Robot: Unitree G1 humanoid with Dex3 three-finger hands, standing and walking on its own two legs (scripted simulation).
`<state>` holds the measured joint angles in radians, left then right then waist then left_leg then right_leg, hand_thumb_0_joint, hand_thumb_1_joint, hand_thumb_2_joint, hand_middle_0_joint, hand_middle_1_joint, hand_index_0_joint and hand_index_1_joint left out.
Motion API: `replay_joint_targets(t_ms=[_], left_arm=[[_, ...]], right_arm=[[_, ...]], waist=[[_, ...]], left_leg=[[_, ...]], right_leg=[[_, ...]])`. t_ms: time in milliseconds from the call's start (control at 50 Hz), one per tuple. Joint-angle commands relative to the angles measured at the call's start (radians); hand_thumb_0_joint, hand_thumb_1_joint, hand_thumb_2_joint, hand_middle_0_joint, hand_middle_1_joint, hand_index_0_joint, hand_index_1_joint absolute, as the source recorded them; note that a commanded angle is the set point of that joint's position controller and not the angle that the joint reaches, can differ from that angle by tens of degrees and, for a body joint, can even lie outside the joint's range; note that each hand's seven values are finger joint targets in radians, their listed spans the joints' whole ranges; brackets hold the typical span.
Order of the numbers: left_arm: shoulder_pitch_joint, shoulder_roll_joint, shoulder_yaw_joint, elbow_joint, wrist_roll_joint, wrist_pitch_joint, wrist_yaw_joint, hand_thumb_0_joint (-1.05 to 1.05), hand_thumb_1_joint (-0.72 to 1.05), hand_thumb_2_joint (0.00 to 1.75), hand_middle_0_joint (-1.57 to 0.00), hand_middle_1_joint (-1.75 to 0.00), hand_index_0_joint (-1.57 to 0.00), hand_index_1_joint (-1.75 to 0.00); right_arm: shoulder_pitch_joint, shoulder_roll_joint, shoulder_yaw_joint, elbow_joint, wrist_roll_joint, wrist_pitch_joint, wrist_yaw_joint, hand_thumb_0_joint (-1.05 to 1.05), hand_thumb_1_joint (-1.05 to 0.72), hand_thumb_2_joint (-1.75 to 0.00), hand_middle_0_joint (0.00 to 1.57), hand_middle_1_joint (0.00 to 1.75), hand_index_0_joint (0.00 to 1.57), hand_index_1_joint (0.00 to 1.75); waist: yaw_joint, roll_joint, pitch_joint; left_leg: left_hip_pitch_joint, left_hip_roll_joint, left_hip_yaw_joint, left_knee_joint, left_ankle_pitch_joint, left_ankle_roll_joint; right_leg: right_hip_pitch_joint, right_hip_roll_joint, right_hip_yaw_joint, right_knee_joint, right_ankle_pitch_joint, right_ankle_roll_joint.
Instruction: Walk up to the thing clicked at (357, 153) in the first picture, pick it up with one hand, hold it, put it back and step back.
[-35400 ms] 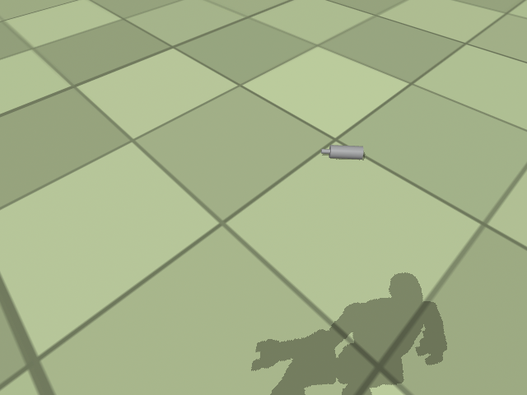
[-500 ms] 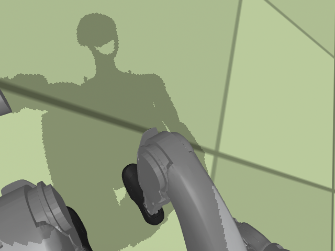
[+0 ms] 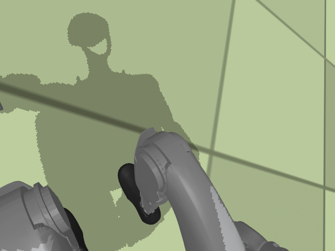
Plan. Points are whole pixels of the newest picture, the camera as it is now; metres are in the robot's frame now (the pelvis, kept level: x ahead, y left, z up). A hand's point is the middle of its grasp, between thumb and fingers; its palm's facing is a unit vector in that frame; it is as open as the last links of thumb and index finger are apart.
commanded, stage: open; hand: left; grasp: from above
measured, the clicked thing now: out of the picture +0.48 +0.32 -0.27
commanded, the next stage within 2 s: withdraw in 0.44 s
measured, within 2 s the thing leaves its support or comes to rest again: neither
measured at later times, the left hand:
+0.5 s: hand out of the picture +0.47 +0.30 -0.25, palm faces -0.44 -0.12 -0.89, open 13.2 cm
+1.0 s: hand out of the picture +0.48 +0.32 -0.11, palm faces -0.33 -0.06 -0.94, open 14.0 cm
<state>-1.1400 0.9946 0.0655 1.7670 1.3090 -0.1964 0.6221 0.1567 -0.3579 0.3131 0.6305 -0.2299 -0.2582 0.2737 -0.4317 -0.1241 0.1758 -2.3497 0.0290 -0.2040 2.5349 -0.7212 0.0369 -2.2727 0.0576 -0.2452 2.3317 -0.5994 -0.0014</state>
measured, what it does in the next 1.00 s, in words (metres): stands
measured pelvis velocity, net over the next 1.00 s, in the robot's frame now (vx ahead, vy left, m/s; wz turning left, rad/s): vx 0.01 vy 0.00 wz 0.08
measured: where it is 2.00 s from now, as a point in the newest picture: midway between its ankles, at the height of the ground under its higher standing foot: (113, 227)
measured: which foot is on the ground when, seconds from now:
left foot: down 0.00-1.00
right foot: down 0.00-1.00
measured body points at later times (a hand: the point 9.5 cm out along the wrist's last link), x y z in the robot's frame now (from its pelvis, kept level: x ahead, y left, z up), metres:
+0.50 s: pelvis +0.00 +0.00 +0.00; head +0.28 +0.12 +0.33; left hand +0.49 +0.30 -0.19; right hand +0.03 -0.24 -0.05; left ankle +0.06 +0.12 -0.27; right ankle +0.12 -0.10 -0.27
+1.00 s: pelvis +0.01 +0.00 +0.04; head +0.24 +0.09 +0.41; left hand +0.49 +0.31 -0.06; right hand +0.07 -0.25 -0.06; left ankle +0.06 +0.12 -0.27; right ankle +0.12 -0.10 -0.27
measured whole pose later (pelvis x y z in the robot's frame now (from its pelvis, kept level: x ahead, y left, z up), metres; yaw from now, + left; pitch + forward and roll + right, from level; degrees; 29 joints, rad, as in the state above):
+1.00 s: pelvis +0.01 +0.00 +0.04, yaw +5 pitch +36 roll -9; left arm -0.98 0.70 -0.02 1.32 1.14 0.01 0.39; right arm 0.21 -0.31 0.11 0.69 -0.11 -0.12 0.30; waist -0.29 0.03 -0.07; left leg -2.30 0.02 -0.11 2.39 -0.72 0.03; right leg -2.25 0.04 -0.16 2.26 -0.64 -0.02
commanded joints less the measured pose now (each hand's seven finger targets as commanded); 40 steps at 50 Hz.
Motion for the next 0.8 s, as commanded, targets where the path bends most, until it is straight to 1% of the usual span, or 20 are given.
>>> replay_joint_targets(t_ms=[0,80,120,160,180,240,280,300,380,420,520,600,620,660,680,700,720,740,760,780], left_arm=[[-0.246,0.187,0.006,-0.113,-0.02,0.008,0.028,0.0,-0.25,0.77,-0.31,-0.78,-0.31,-0.78],[-0.244,0.192,0.016,-0.14,-0.024,0.007,0.023,0.0,-0.29,0.81,-0.26,-0.83,-0.27,-0.83],[-0.247,0.168,0.003,-0.143,-0.021,0.007,0.016,0.0,-0.32,0.84,-0.24,-0.85,-0.24,-0.85],[-0.246,0.181,0.012,-0.146,-0.032,0.005,0.015,0.0,-0.34,0.86,-0.23,-0.85,-0.23,-0.85],[-0.24,0.157,-0.003,-0.109,-0.028,0.006,0.01,0.0,-0.34,0.87,-0.23,-0.85,-0.23,-0.86],[-0.252,0.196,0.016,-0.169,-0.03,-0.002,0.012,0.0,-0.36,0.88,-0.2,-0.88,-0.2,-0.88],[-0.231,0.177,0.008,-0.142,-0.033,-0.002,0.011,0.0,-0.37,0.9,-0.19,-0.91,-0.19,-0.91],[-0.237,0.158,-0.006,-0.126,-0.028,-0.003,0.009,0.0,-0.39,0.92,-0.17,-0.92,-0.17,-0.93],[-0.24,0.176,-0.006,-0.115,-0.024,-0.007,0.014,0.0,-0.41,0.95,-0.16,-0.96,-0.16,-0.96],[-0.271,0.187,0.01,-0.176,-0.019,-0.013,0.016,0.0,-0.39,0.95,-0.16,-0.96,-0.16,-0.96],[-0.245,0.156,-0.021,-0.109,-0.024,-0.008,0.016,0.0,-0.4,0.98,-0.14,-1.01,-0.14,-1.01],[-0.292,0.23,0.042,-0.227,-0.02,0.001,0.042,0.0,-0.47,0.95,-0.12,-0.95,-0.12,-0.94],[-0.262,0.193,0.028,-0.173,-0.026,0.015,0.044,0.0,-0.47,0.95,-0.13,-0.93,-0.12,-0.94],[-0.283,0.186,0.053,-0.26,-0.033,0.033,0.05,0.0,-0.47,0.95,-0.12,-0.93,-0.12,-0.93],[-0.322,0.176,0.051,-0.35,-0.041,0.041,0.048,0.0,-0.46,0.94,-0.13,-0.93,-0.12,-0.93],[-0.274,0.173,0.064,-0.344,-0.043,0.061,0.045,0.0,-0.48,0.95,-0.12,-0.93,-0.12,-0.93],[-0.269,0.111,0.029,-0.4,-0.056,0.077,0.03,0.0,-0.48,0.96,-0.11,-0.93,-0.11,-0.93],[-0.251,0.117,0.044,-0.399,-0.07,0.091,0.02,0.0,-0.49,0.97,-0.1,-0.93,-0.1,-0.94],[-0.22,0.056,0.017,-0.436,-0.083,0.109,-0.001,0.0,-0.51,0.98,-0.09,-0.96,-0.08,-0.96],[-0.194,0.051,0.028,-0.407,-0.095,0.129,-0.02,0.0,-0.52,0.99,-0.09,-0.95,-0.08,-0.96]], right_arm=[[0.213,-0.324,-0.092,0.029,0.004,-0.003,-0.005,0.0,-0.9,-0.9,0.2,0.3,0.2,0.3],[0.213,-0.321,-0.102,0.03,0.008,0.005,-0.008,0.0,-0.9,-0.9,0.2,0.3,0.2,0.3],[0.223,-0.325,-0.103,0.028,0.006,0.004,-0.005,0.0,-0.89,-0.9,0.2,0.3,0.2,0.3],[0.212,-0.323,-0.1,0.028,0.007,0.006,-0.005,0.0,-0.89,-0.9,0.2,0.3,0.2,0.3],[0.212,-0.324,-0.097,0.023,0.005,0.002,-0.005,0.0,-0.9,-0.9,0.2,0.3,0.2,0.3],[0.228,-0.324,-0.098,0.028,0.007,0.009,-0.009,0.0,-0.89,-0.9,0.2,0.3,0.2,0.3],[0.217,-0.319,-0.1,0.027,0.008,0.01,-0.01,0.0,-0.89,-0.9,0.2,0.3,0.2,0.3],[0.219,-0.319,-0.095,0.02,0.006,0.009,-0.009,0.0,-0.9,-0.9,0.2,0.3,0.2,0.3],[0.212,-0.324,-0.097,0.023,0.006,0.008,-0.013,0.0,-0.9,-0.9,0.2,0.3,0.2,0.3],[0.226,-0.326,-0.095,0.021,0.004,0.01,-0.01,0.0,-0.89,-0.9,0.2,0.3,0.2,0.3],[0.212,-0.321,-0.088,0.015,0.0,0.006,-0.012,0.0,-0.89,-0.9,0.2,0.3,0.2,0.3],[0.228,-0.322,-0.105,0.024,0.001,0.006,-0.012,0.0,-0.9,-0.9,0.2,0.3,0.2,0.3],[0.22,-0.318,-0.109,0.023,0.0,0.006,-0.007,0.0,-0.91,-0.9,0.2,0.3,0.2,0.3],[0.236,-0.315,-0.133,0.03,0.002,0.005,0.002,0.0,-0.9,-0.9,0.2,0.3,0.2,0.3],[0.234,-0.314,-0.15,0.022,0.008,0.004,0.007,0.0,-0.9,-0.9,0.2,0.3,0.2,0.3],[0.24,-0.306,-0.163,0.033,0.01,0.009,0.013,0.0,-0.9,-0.9,0.2,0.3,0.2,0.3],[0.214,-0.291,-0.174,0.016,0.022,0.01,0.021,0.0,-0.9,-0.9,0.2,0.3,0.2,0.3],[0.227,-0.288,-0.192,0.034,0.032,0.013,0.027,0.0,-0.9,-0.9,0.2,0.3,0.2,0.3],[0.234,-0.278,-0.206,0.029,0.046,0.025,0.031,0.0,-0.9,-0.9,0.2,0.3,0.2,0.3],[0.23,-0.272,-0.222,0.049,0.053,0.031,0.032,0.0,-0.9,-0.9,0.2,0.3,0.2,0.3]], waist=[[-0.051,0.523,-0.649],[-0.037,0.578,-0.68],[-0.058,0.556,-0.655],[-0.044,0.547,-0.664],[-0.061,0.52,-0.619],[-0.044,0.533,-0.675],[-0.04,0.536,-0.663],[-0.056,0.514,-0.639],[-0.056,0.527,-0.621],[-0.053,0.56,-0.669],[-0.072,0.499,-0.606],[-0.024,0.611,-0.736],[-0.032,0.594,-0.704],[-0.024,0.628,-0.744],[-0.003,0.694,-0.808],[0.013,0.706,-0.837],[0.038,0.717,-0.879],[0.043,0.72,-0.888],[0.063,0.738,-0.925],[0.07,0.691,-0.891]], left_leg=[[0.445,0.014,0.028,-0.267,0.215,-0.017],[0.503,0.017,0.021,-0.281,0.245,-0.028],[0.493,0.015,0.021,-0.277,0.254,-0.027],[0.481,0.014,0.027,-0.271,0.255,-0.022],[0.461,0.014,0.024,-0.263,0.233,-0.022],[0.464,0.01,0.036,-0.274,0.241,-0.017],[0.461,0.013,0.032,-0.276,0.221,-0.02],[0.461,0.014,0.023,-0.27,0.219,-0.021],[0.451,0.014,0.026,-0.281,0.189,-0.02],[0.513,0.016,0.016,-0.284,0.249,-0.028],[0.446,0.011,0.031,-0.273,0.197,-0.016],[0.529,0.016,0.033,-0.286,0.243,-0.029],[0.508,0.017,0.034,-0.284,0.228,-0.029],[0.541,0.015,0.038,-0.294,0.247,-0.032],[0.579,0.012,0.045,-0.305,0.268,-0.037],[0.613,0.013,0.049,-0.307,0.297,-0.04],[0.636,0.01,0.051,-0.315,0.323,-0.043],[0.628,0.008,0.052,-0.322,0.314,-0.043],[0.635,0.002,0.063,-0.341,0.335,-0.043],[0.612,0.003,0.066,-0.338,0.306,-0.037]], right_leg=[[0.43,0.049,-0.029,-0.194,0.226,-0.022],[0.421,0.048,-0.031,-0.182,0.242,-0.03],[0.408,0.045,-0.036,-0.183,0.246,-0.027],[0.426,0.048,-0.03,-0.191,0.25,-0.026],[0.394,0.043,-0.033,-0.187,0.231,-0.026],[0.452,0.047,-0.025,-0.204,0.239,-0.024],[0.439,0.049,-0.025,-0.198,0.223,-0.027],[0.413,0.046,-0.033,-0.193,0.22,-0.027],[0.406,0.048,-0.028,-0.199,0.198,-0.027],[0.41,0.042,-0.035,-0.185,0.237,-0.028],[0.413,0.048,-0.03,-0.208,0.207,-0.022],[0.448,0.044,-0.025,-0.195,0.243,-0.029],[0.435,0.048,-0.021,-0.194,0.241,-0.03],[0.415,0.045,-0.024,-0.194,0.253,-0.03],[0.415,0.041,-0.02,-0.193,0.262,-0.035],[0.424,0.041,-0.017,-0.189,0.284,-0.038],[0.399,0.038,-0.014,-0.182,0.292,-0.04],[0.389,0.034,-0.012,-0.183,0.286,-0.041],[0.399,0.038,-0.004,-0.194,0.296,-0.044],[0.362,0.035,0.002,-0.196,0.276,-0.044]])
